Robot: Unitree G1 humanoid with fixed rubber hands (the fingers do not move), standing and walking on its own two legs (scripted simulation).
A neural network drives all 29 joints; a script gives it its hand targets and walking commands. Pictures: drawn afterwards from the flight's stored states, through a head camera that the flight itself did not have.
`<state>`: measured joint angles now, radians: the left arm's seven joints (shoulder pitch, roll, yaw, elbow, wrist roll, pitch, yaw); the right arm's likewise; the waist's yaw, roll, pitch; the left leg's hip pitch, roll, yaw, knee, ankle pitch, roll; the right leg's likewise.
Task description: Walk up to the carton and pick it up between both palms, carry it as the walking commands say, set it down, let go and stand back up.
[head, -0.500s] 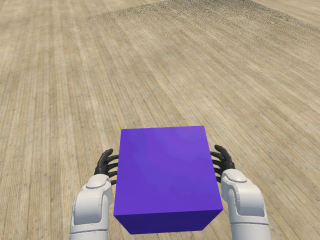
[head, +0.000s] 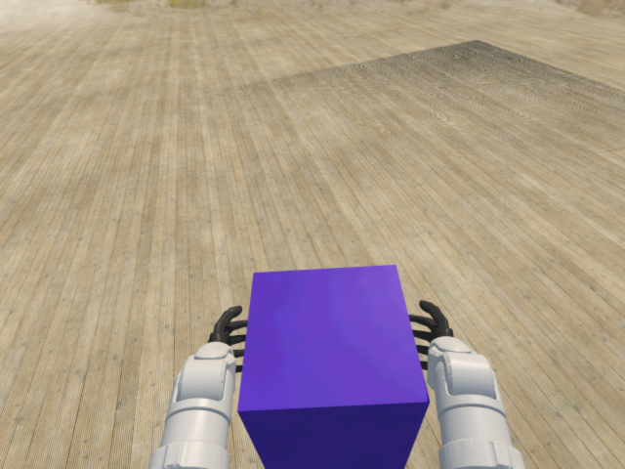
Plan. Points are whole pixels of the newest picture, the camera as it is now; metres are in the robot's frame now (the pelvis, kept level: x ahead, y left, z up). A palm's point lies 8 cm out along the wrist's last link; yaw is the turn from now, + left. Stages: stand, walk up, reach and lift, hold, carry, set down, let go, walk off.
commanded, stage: set down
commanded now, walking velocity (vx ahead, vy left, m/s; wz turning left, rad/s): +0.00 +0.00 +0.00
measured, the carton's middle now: (330, 373) +0.30 -0.04 -0.04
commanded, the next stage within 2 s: none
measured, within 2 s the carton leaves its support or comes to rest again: neither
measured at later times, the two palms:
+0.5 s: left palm (228, 376) +0.33 +0.11 -0.07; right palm (418, 378) +0.28 -0.18 -0.06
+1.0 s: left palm (245, 388) +0.36 +0.10 -0.16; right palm (414, 395) +0.30 -0.20 -0.15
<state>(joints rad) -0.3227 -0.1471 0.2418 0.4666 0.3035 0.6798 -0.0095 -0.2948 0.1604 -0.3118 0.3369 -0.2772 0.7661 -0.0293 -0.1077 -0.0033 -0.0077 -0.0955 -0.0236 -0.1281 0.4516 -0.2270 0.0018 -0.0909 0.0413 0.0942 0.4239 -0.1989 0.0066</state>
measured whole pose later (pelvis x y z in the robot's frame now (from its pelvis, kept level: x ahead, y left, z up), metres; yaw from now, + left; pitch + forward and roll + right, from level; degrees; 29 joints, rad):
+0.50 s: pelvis +0.00 +0.01 -0.02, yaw -1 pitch +11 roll -1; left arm -0.42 -0.11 0.31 0.68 0.30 0.31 0.02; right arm -0.35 0.18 -0.40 0.54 -0.28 0.35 -0.04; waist -0.12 -0.01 -0.06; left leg -0.60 -0.06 -0.13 0.69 -0.29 -0.01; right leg -0.59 0.05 0.11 0.65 -0.26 0.03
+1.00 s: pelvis -0.02 +0.02 -0.09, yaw +0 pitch +30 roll +0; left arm -0.56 -0.11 0.29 0.68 0.21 0.22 0.09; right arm -0.50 0.13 -0.49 0.56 -0.24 0.25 0.02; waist -0.13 0.04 -0.17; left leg -1.17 -0.11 -0.11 1.00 -0.35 -0.01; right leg -1.18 0.06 0.14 1.00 -0.34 0.06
